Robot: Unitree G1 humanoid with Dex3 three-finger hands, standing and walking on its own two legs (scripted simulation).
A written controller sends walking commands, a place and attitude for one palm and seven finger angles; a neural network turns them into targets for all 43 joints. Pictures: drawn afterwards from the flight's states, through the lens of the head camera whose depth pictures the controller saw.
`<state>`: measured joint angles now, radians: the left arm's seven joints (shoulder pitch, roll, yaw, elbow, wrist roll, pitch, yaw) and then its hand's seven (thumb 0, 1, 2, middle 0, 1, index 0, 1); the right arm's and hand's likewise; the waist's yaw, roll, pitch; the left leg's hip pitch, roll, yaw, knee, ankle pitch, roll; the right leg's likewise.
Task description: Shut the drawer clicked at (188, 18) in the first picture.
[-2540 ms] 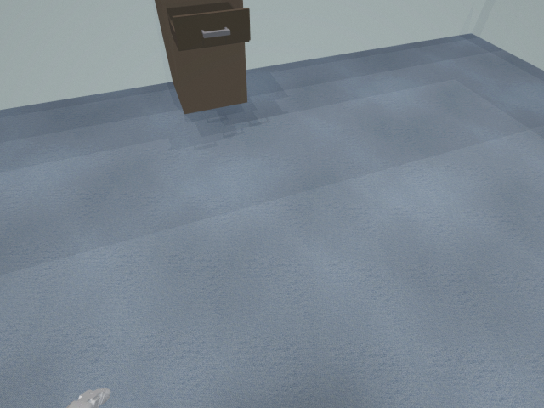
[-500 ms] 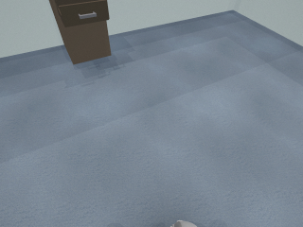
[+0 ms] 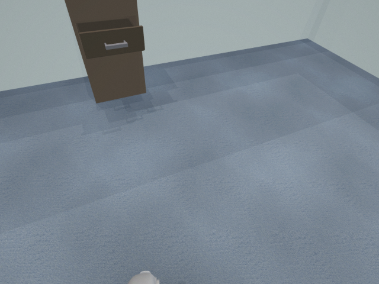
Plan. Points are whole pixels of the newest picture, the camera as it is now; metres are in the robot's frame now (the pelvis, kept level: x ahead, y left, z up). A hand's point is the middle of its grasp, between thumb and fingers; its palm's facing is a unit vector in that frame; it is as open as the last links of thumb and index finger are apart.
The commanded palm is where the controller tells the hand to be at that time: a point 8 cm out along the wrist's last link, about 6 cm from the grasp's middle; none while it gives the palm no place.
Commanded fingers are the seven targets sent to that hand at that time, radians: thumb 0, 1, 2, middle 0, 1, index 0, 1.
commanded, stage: walk to a spot facing it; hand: left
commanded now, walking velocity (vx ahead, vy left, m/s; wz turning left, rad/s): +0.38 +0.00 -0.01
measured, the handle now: (115, 44) +1.46 +0.56 -0.20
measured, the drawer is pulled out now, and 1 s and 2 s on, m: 0.19 0.19 0.19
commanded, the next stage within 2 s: none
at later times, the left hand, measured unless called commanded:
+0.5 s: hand (123, 228) +0.29 +0.20 -0.16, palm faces -0.03 -0.98 -0.18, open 7.4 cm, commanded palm none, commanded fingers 0.00 0.90 0.90 -0.20 -0.30 -0.20 -0.30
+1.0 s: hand (154, 204) +0.37 +0.13 -0.17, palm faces +0.09 -0.98 -0.17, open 7.3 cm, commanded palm none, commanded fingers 0.00 0.90 0.90 -0.20 -0.30 -0.20 -0.30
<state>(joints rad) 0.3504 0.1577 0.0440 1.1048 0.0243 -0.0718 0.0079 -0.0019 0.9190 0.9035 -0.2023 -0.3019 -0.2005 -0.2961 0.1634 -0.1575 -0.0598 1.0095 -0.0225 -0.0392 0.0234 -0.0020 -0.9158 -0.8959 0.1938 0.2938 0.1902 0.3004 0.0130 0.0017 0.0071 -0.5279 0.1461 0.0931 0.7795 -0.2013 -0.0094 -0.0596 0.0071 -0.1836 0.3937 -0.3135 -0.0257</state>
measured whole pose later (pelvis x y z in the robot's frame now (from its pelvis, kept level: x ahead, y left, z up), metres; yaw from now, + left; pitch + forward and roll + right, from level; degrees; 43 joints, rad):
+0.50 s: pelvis +0.21 +0.02 +0.01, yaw -3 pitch -1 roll +1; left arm 0.19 0.18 0.07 1.04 0.03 0.00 -0.02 0.00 0.91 0.90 -0.20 -0.30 -0.20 -0.30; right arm 0.42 -0.14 -0.05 1.13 -0.02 -0.07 -0.01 -0.01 -0.93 -0.90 0.20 0.29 0.20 0.30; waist -0.03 -0.03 0.03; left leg -0.01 0.03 0.23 0.31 -0.28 0.01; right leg -0.54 -0.14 -0.10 0.76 -0.16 0.03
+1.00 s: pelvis +0.42 -0.04 +0.00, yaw +0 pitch -1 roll -2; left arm 0.40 0.13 0.03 1.13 0.02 -0.08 0.01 -0.01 0.92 0.90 -0.20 -0.30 -0.20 -0.30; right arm 0.16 -0.19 -0.07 1.03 -0.03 -0.01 0.02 0.00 -0.92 -0.90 0.19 0.29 0.19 0.30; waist 0.02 0.02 0.01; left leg -0.58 0.15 0.09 0.84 -0.14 -0.02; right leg -0.01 0.00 -0.23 0.31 -0.28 -0.03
